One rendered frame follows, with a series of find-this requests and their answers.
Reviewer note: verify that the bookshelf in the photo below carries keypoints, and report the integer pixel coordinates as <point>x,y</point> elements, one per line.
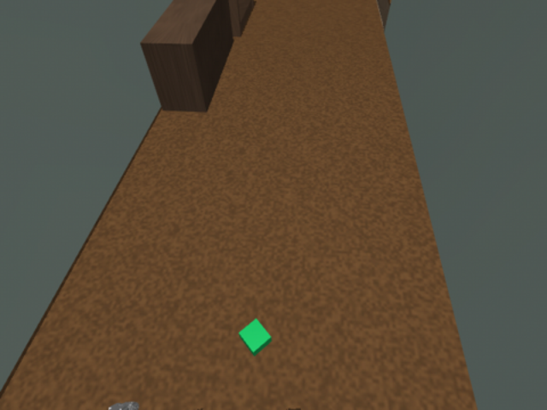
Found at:
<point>239,12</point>

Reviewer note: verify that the small box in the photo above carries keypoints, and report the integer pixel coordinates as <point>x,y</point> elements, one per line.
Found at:
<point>255,337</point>

